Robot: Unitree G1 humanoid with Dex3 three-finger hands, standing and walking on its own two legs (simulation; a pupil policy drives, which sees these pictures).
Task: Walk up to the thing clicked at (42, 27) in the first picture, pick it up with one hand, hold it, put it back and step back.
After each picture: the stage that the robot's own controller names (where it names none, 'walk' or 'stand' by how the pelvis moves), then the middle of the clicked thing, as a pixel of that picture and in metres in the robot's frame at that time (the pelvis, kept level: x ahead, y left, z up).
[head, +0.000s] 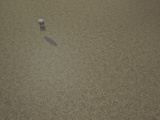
stand; (41, 23) +1.76 +0.53 -0.72
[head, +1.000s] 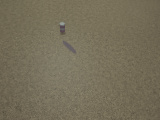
walk; (62, 27) +1.66 +0.23 -0.69
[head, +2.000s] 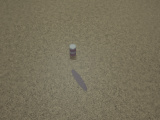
walk; (72, 50) +1.10 +0.12 -0.70
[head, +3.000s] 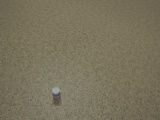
walk; (56, 93) +0.69 +0.18 -0.71
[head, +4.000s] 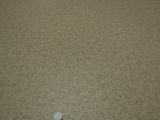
walk; (58, 118) +0.47 +0.19 -0.71
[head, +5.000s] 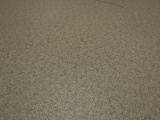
stand; out of the picture +0.41 +0.16 -0.72
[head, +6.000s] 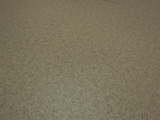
stand; out of the picture +0.39 +0.18 -0.73
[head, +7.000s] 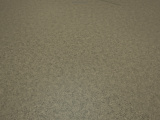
stand; out of the picture +0.39 +0.17 -0.73
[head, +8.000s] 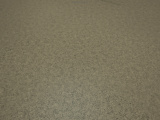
stand; out of the picture +0.39 +0.18 -0.73
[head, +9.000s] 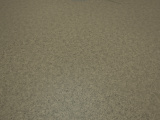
go down; out of the picture +0.38 +0.18 -0.73
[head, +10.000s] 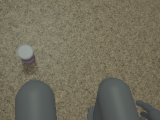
go down; (27, 55) +0.47 +0.21 -0.33
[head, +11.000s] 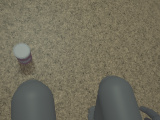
approach; (23, 54) +0.46 +0.22 -0.30
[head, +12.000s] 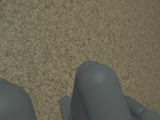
close in; out of the picture +0.44 +0.27 -0.22
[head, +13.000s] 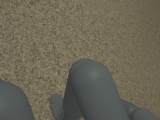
close; out of the picture +0.44 +0.27 -0.22
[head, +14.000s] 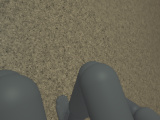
lift; out of the picture +0.38 +0.23 -0.22
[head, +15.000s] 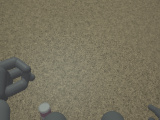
close; (45, 113) +0.32 +0.22 -0.52
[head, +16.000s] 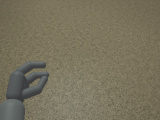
go down; out of the picture +0.26 +0.21 -0.67
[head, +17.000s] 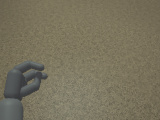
stand; out of the picture +0.26 +0.21 -0.67
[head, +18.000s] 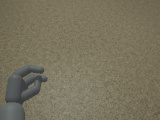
crouch; out of the picture +0.26 +0.21 -0.67
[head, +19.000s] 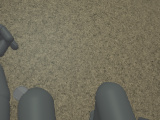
crouch; (23, 94) +0.32 +0.23 -0.36
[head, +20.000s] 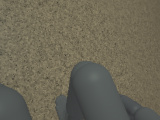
lower; out of the picture +0.28 +0.27 -0.24
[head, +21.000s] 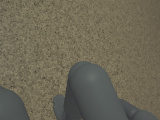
lower; out of the picture +0.29 +0.27 -0.24
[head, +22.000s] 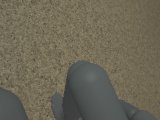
lower; out of the picture +0.29 +0.27 -0.24
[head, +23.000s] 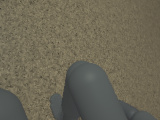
lower; out of the picture +0.29 +0.27 -0.24
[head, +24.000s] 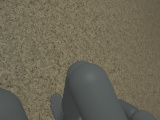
loosen; out of the picture +0.28 +0.27 -0.24
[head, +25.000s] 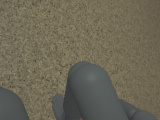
withdraw; out of the picture +0.28 +0.27 -0.24
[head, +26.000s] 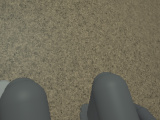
stand; (3, 91) +0.30 +0.24 -0.27
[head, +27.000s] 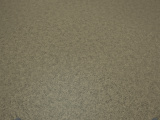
stand; out of the picture +0.26 +0.20 -0.64
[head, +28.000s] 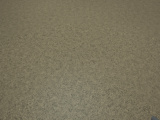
stand; out of the picture +0.27 +0.21 -0.66
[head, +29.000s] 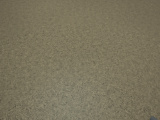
stand; out of the picture +0.26 +0.20 -0.67
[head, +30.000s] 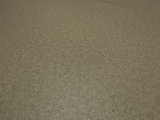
stand; out of the picture +0.29 +0.19 -0.72
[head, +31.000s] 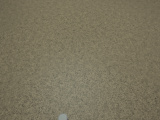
walk; out of the picture +0.38 +0.19 -0.70
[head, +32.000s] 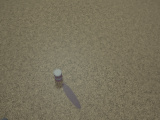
walk; (58, 75) +0.70 +0.18 -0.69
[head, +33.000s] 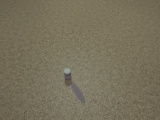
stand; (67, 74) +0.93 +0.19 -0.70
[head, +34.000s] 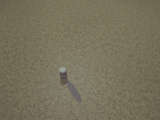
stand; (63, 73) +0.91 +0.20 -0.73
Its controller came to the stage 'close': yes
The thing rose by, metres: 0.17
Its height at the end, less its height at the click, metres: +0.00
